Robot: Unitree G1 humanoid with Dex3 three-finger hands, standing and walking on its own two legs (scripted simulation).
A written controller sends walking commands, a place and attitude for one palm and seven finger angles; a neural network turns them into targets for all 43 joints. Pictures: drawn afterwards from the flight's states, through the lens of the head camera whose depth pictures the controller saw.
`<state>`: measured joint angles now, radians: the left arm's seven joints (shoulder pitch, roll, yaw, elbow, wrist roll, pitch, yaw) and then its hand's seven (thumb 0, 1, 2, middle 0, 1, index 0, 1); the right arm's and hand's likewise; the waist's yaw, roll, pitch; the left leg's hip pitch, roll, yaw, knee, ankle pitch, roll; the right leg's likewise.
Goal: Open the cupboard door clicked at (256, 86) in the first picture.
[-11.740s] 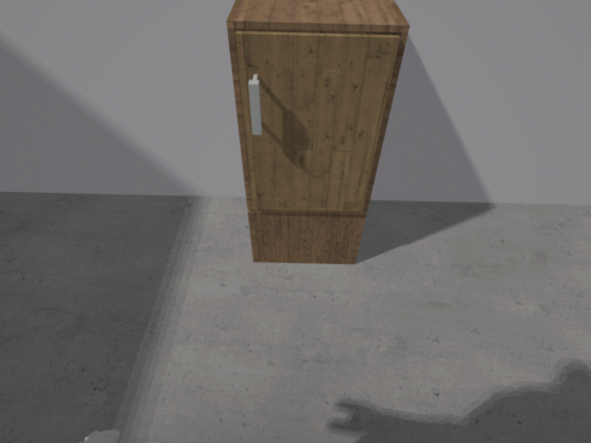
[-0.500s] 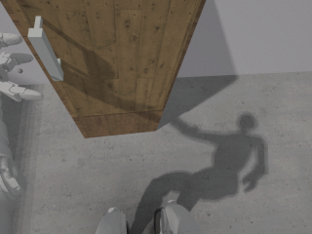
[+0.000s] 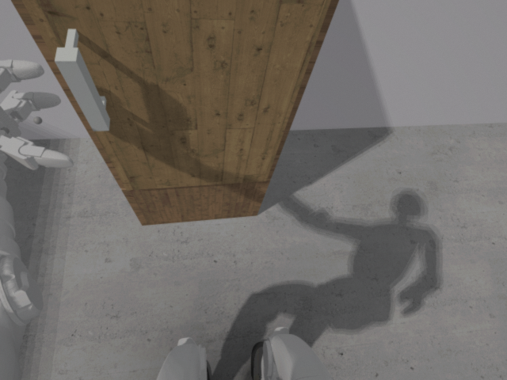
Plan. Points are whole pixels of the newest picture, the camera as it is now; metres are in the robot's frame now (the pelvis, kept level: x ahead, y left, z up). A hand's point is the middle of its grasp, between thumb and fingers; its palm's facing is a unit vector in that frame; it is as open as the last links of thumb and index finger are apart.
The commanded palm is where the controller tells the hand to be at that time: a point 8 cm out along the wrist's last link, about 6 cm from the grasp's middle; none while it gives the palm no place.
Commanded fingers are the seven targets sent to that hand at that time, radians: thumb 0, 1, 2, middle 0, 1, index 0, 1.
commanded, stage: slide the fingers in behind the handle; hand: left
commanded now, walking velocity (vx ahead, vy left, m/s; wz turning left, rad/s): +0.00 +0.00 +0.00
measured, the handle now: (87, 83) +0.55 +0.23 +0.06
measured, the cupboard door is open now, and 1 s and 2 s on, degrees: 0 0 1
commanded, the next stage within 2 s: close the thumb around the handle in 1.60 s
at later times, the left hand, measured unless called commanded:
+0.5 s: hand (64, 113) +0.49 +0.25 +0.07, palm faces +0.07 -1.00 -0.02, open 14.0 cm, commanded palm +0.47 +0.29 +0.06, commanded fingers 0.00 -0.50 0.30 -0.30 -1.20 -0.30 -1.20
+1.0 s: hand (88, 115) +0.49 +0.23 +0.06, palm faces +0.05 -1.00 +0.00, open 14.0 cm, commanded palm +0.47 +0.26 +0.06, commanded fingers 0.00 -0.50 0.30 -0.30 -1.20 -0.30 -1.20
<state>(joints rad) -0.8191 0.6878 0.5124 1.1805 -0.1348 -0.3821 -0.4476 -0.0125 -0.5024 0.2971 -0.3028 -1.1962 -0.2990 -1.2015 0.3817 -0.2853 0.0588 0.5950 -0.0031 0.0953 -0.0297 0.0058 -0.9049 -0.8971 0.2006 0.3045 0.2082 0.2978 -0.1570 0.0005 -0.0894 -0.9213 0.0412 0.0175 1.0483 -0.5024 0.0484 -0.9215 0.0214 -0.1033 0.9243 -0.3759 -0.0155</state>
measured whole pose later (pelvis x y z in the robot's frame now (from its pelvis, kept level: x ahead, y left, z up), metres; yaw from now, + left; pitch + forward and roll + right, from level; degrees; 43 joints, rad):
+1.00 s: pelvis +0.01 +0.00 +0.00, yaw +0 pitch +22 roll -4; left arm -0.80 0.52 0.42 1.10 -0.12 -0.40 -0.29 -0.01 -0.50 0.30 -0.30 -1.20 -0.30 -1.20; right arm 0.38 -0.26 0.04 0.60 -0.01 0.09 0.00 0.01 -0.91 -0.90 0.20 0.30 0.21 0.30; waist -0.16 0.01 -0.10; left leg -0.91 0.04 0.03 1.04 -0.51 0.05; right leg -0.92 0.02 -0.09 0.93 -0.39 -0.01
